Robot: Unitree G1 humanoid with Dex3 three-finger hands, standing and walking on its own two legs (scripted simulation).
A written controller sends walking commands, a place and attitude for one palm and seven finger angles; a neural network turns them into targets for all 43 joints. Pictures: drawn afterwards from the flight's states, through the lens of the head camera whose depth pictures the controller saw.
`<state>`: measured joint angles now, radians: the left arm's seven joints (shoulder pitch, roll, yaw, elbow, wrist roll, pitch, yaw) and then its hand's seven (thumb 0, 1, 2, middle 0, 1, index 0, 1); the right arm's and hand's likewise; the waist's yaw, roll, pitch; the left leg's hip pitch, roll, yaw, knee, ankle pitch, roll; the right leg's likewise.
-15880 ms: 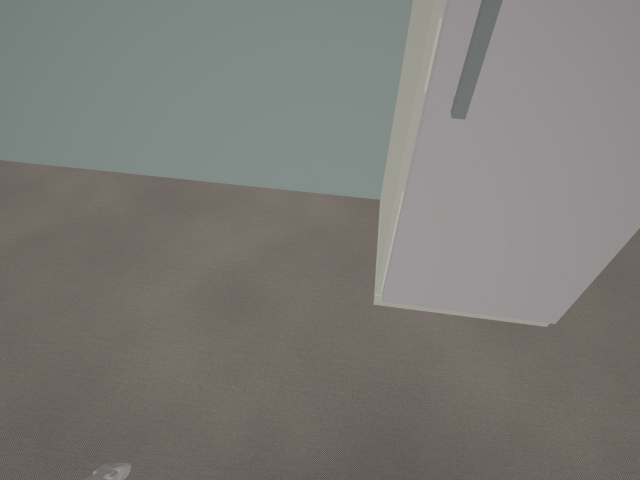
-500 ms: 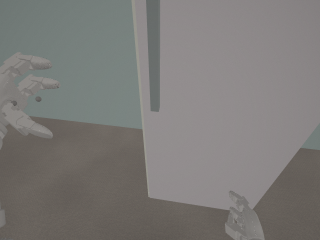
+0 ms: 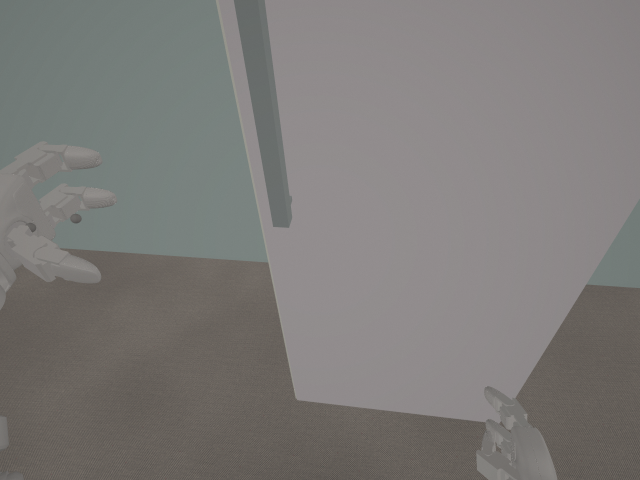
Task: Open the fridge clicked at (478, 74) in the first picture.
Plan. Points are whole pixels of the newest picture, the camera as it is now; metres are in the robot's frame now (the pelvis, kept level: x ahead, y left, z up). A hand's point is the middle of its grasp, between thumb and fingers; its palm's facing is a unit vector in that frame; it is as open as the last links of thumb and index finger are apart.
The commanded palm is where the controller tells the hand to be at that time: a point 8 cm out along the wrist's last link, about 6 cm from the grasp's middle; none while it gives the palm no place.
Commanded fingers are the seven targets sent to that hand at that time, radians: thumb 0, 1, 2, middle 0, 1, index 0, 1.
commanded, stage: move the hooked fingers beside the handle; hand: left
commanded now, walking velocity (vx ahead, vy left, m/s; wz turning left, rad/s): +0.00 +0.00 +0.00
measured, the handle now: (273, 122) +0.50 +0.12 +0.24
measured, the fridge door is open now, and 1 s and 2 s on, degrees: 0 0 0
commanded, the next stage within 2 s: none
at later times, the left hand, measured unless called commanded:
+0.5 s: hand (134, 212) +0.32 +0.24 +0.23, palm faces -0.03 -0.99 -0.12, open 14.0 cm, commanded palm +0.29 +0.29 +0.24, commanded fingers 0.00 -0.50 0.30 -0.30 -1.20 -0.30 -1.20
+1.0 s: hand (168, 174) +0.37 +0.22 +0.24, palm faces +0.02 -1.00 -0.04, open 14.0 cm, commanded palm +0.34 +0.27 +0.23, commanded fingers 0.00 -0.50 0.30 -0.30 -1.20 -0.30 -1.20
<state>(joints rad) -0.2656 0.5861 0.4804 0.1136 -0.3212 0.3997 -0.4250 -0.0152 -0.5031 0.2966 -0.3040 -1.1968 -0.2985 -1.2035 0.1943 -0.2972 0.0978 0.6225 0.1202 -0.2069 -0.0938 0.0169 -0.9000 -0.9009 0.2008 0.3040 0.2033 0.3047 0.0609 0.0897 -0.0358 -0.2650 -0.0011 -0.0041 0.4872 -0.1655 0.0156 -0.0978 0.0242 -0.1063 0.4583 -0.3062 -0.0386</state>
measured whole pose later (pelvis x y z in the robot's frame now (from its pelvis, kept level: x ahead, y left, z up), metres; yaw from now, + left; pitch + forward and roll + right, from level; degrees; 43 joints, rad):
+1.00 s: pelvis +0.02 +0.01 +0.00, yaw -2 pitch -2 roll +0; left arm -0.45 0.44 0.33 0.16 -0.28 0.41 -0.25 -0.02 -0.50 0.30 -0.31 -1.20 -0.30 -1.20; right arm 0.16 -0.25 0.10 0.63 0.10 -0.11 -0.09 0.02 -0.90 -0.90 0.20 0.30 0.20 0.30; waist 0.02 0.05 -0.05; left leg -0.24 -0.01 0.03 0.46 -0.18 0.02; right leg -0.09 0.01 -0.07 0.45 -0.32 -0.03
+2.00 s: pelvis +0.04 -0.01 +0.00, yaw -3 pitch +0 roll +1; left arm -0.61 0.44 0.34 0.48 -0.23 0.25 -0.24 -0.02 -0.50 0.30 -0.31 -1.21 -0.30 -1.20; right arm 0.27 -0.29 0.04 0.65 0.11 -0.05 -0.07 0.02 -0.90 -0.90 0.20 0.30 0.20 0.30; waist -0.01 0.04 -0.05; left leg -0.25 0.01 0.05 0.45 -0.21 0.01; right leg -0.11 0.03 -0.04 0.43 -0.33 -0.05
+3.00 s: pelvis +0.02 +0.00 +0.00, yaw -3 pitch +0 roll +0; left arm -0.68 0.45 0.29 0.57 -0.22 0.28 -0.22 -0.02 -0.50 0.30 -0.30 -1.20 -0.30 -1.20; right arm 0.28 -0.29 0.04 0.64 0.10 -0.04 -0.08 0.01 -0.90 -0.90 0.20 0.30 0.20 0.30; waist -0.02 0.05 -0.05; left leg -0.27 0.01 0.05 0.45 -0.18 0.02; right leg -0.12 0.03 -0.05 0.42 -0.30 -0.04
